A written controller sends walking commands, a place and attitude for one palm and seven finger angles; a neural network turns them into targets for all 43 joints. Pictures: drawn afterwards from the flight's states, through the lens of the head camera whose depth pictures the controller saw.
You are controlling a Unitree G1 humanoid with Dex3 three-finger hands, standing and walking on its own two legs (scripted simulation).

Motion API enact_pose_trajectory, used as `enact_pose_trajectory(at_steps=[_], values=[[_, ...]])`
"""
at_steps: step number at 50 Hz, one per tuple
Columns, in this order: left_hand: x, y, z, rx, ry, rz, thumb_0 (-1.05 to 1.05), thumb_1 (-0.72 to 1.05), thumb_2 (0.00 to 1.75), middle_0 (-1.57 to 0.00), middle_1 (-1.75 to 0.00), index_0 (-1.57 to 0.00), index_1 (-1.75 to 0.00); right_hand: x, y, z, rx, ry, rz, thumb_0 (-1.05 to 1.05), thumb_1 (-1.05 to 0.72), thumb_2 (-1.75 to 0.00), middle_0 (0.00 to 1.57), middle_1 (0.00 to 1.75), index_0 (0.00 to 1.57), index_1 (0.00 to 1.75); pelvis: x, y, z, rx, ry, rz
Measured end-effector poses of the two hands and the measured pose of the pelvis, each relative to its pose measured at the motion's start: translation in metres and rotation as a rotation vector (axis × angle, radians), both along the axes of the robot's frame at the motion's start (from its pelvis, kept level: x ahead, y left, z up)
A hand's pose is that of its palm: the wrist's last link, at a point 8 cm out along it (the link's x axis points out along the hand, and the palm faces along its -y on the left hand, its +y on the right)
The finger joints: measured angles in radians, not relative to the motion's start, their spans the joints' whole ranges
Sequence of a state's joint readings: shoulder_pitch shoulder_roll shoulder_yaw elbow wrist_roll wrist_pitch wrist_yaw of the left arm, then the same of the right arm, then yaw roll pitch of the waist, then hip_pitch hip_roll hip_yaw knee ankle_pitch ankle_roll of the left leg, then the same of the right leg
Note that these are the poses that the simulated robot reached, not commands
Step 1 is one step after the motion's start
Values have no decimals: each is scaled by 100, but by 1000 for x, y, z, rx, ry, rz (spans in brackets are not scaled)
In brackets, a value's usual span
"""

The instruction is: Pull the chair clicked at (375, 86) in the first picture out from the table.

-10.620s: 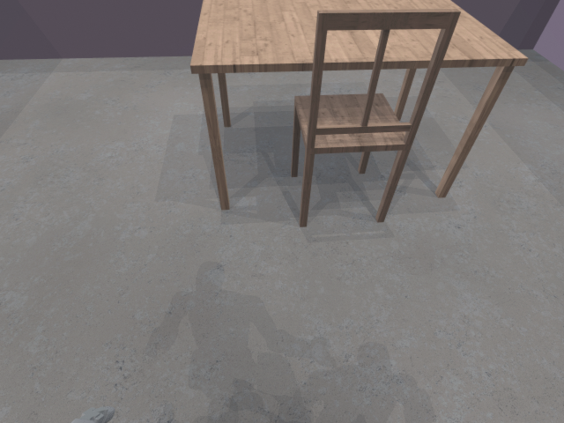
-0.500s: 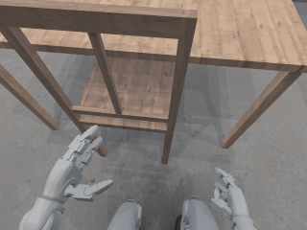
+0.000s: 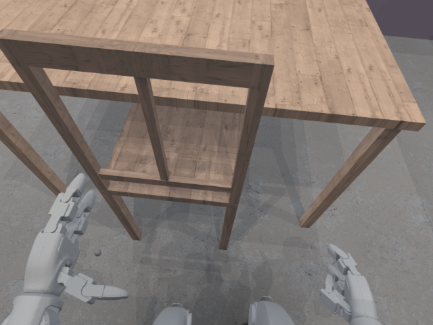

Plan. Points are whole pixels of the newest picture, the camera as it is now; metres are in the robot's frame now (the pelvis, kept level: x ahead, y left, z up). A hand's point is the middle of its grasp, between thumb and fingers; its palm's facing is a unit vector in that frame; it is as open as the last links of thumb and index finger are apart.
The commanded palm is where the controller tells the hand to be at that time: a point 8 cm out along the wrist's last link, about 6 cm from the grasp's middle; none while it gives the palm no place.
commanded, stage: raise the hand toward the chair's back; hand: left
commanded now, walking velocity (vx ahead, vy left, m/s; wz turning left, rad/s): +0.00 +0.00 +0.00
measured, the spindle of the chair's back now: (156, 138) +0.47 +0.16 +0.03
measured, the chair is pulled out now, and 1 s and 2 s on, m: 0.00 0.00 0.00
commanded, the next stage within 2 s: aim the fingers beside a spindle in 0.84 s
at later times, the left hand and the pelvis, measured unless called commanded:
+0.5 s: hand (104, 237) +0.25 +0.20 +0.04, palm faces -0.09 -0.99 -0.05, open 16.9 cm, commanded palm +0.23 +0.26 +0.05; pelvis +0.01 +0.00 +0.01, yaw +0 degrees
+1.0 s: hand (97, 236) +0.25 +0.20 +0.05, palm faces -0.02 -1.00 -0.08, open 16.9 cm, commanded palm +0.23 +0.25 +0.05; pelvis +0.01 +0.00 +0.01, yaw +0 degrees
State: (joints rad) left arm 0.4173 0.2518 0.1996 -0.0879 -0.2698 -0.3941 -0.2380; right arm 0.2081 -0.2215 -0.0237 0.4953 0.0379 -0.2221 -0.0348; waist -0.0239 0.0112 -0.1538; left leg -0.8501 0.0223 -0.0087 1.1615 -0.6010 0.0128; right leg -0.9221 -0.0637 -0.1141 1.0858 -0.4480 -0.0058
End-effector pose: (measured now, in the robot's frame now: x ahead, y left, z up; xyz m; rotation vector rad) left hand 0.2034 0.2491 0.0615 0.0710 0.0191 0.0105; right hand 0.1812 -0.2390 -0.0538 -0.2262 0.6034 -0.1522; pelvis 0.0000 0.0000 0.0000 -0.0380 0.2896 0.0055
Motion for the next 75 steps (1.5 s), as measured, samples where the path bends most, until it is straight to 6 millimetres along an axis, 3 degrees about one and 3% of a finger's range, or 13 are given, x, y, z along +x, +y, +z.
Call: enact_pose_trajectory(at_steps=[2,9,17,25,32,40,48,57,66,75], values=[[0,4,1,9,3,18,-1,-40,35,-7,-9,-7,-10,4,6,-1,14,2,25,1,-90,-90,20,30,20,30,1,0,1,0,1,4],[8,-4,-25,1,134,-87,-1,-47,32,-6,-8,-6,-9,4,14,-9,23,30,63,1,-90,-90,20,30,21,30,2,1,1,1,8,2],[26,13,3,20,-8,-22,-1,-49,31,-7,-8,-7,-9,-11,5,-14,10,98,30,1,-90,-90,20,30,21,30,7,0,4,0,7,4],[34,6,-17,-13,135,-88,-1,-49,31,-6,-8,-6,-8,-20,-7,-11,-2,115,-11,1,-90,-90,20,30,21,30,10,2,9,5,11,-6],[32,9,0,4,11,-30,-1,-49,31,-7,-8,-7,-8,-19,-10,-6,-17,106,-2,1,-90,-90,20,30,20,30,10,0,10,6,8,-4],[29,5,-16,4,104,-74,-1,-49,31,-6,-8,-6,-8,-12,-3,-10,4,97,19,1,-90,-90,20,30,20,30,7,0,8,5,8,-2],[26,10,1,13,14,-28,-1,-49,30,-7,-8,-7,-8,-9,2,-10,15,83,33,1,-90,-90,20,30,20,30,7,-1,8,7,4,1],[31,-9,-21,-17,88,-98,-1,-50,30,-6,-8,-6,-8,-13,-3,-14,3,88,34,1,-90,-90,20,30,21,30,3,-2,4,8,13,1],[41,-8,-13,0,-3,-54,-1,-49,30,-6,-8,-7,-8,-25,-9,-21,1,121,17,1,-90,-90,20,30,20,30,0,-4,0,11,23,-1],[55,-20,-36,-20,61,-97,-1,-50,30,-6,-8,-6,-8,-33,-12,-32,-5,152,8,1,-90,-90,20,30,20,30,-4,-5,-6,14,43,-7]])
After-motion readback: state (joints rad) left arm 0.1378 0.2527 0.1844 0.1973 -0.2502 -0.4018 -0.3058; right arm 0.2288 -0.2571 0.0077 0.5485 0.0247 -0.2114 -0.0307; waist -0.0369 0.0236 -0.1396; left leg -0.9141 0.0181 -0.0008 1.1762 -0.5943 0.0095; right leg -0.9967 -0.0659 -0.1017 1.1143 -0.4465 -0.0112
